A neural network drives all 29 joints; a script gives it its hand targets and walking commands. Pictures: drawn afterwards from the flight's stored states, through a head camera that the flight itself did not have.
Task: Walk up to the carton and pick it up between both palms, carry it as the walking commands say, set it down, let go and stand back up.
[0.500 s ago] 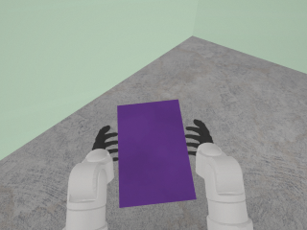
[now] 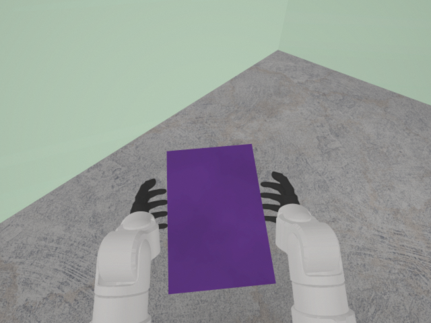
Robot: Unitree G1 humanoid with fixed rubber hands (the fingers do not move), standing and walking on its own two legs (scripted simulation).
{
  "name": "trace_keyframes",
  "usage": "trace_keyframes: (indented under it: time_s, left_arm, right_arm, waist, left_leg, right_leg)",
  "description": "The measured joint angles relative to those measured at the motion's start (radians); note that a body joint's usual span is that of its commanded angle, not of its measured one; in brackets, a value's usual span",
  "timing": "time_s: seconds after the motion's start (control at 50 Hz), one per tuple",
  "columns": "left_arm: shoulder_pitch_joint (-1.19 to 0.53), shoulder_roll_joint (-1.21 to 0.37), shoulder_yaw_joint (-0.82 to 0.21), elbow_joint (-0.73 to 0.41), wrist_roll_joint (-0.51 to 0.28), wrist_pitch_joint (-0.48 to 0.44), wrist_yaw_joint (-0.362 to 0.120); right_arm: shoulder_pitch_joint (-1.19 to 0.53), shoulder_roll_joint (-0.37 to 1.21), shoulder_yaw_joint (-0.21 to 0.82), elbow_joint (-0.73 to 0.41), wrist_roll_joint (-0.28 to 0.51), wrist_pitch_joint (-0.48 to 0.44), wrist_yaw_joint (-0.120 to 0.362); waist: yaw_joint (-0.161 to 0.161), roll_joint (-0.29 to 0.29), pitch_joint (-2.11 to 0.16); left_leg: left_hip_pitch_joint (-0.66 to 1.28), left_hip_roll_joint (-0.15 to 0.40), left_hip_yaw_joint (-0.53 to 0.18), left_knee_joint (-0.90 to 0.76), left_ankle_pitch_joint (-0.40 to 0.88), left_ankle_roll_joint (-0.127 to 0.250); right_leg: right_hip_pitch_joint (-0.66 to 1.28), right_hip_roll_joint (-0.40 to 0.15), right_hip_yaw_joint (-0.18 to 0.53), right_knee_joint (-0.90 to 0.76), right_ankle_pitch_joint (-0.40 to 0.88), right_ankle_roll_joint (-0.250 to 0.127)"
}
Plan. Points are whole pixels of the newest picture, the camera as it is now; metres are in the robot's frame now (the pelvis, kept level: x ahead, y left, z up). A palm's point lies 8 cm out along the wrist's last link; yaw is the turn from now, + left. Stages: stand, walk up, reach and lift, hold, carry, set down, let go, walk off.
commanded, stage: carry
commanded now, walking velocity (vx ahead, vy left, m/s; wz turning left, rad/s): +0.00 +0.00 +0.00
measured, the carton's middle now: (215, 223) +0.33 +0.00 -0.01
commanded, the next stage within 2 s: none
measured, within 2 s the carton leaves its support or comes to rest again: neither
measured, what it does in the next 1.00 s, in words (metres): shifts its weight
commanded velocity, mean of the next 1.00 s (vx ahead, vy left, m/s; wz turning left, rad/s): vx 0.00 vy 0.00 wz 0.00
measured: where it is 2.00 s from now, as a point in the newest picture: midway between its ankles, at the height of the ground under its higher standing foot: outside the picture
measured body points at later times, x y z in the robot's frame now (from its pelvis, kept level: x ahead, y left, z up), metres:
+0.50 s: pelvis -0.02 -0.01 +0.00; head -0.02 +0.00 +0.45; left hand +0.28 +0.12 +0.06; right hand +0.29 -0.13 +0.07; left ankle -0.10 +0.06 -0.73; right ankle -0.02 -0.11 -0.73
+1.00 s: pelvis -0.06 -0.01 +0.01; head -0.08 +0.00 +0.46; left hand +0.25 +0.12 +0.04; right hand +0.26 -0.13 +0.06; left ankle -0.10 +0.06 -0.73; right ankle -0.02 -0.11 -0.73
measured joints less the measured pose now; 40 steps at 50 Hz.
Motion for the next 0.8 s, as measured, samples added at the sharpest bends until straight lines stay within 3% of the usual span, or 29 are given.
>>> trace_keyframes:
  time_s: [0.16, 0.38, 0.62, 0.8]
  left_arm:
    - [0.017, 0.004, -0.009, 0.022, 0.006, -0.024, -0.012]
    - [0.023, 0.005, -0.005, 0.054, 0.021, -0.046, -0.023]
    - [-0.034, -0.008, 0.057, 0.338, 0.106, -0.206, -0.108]
    - [-0.053, -0.014, 0.081, 0.428, 0.158, -0.306, -0.146]
  right_arm:
    - [0.017, -0.005, 0.001, 0.012, 0.002, -0.016, 0.009]
    - [0.015, -0.004, -0.005, 0.062, -0.006, -0.048, 0.031]
    - [-0.031, 0.009, -0.073, 0.322, -0.113, -0.195, 0.114]
    - [-0.046, 0.013, -0.103, 0.414, -0.156, -0.303, 0.154]
  waist:
    - [-0.008, 0.001, -0.004]
    - [-0.01, -0.007, -0.014]
    - [0.01, -0.015, -0.026]
    - [0.014, -0.021, -0.024]
  left_leg:
    - [-0.007, 0.01, -0.006, 0.017, 0.002, -0.018]
    - [-0.004, 0.013, -0.005, 0.001, 0.005, -0.007]
    - [0.005, 0.016, -0.001, -0.012, 0.035, -0.008]
    - [0.007, 0.01, 0.013, -0.031, 0.065, 0.0]
  right_leg:
    - [0.01, 0.008, -0.008, -0.015, 0.002, -0.011]
    - [0.005, 0.013, -0.008, -0.018, 0.013, -0.019]
    - [0.019, 0.019, -0.007, -0.046, 0.051, -0.031]
    - [0.019, 0.018, 0.005, -0.067, 0.086, -0.034]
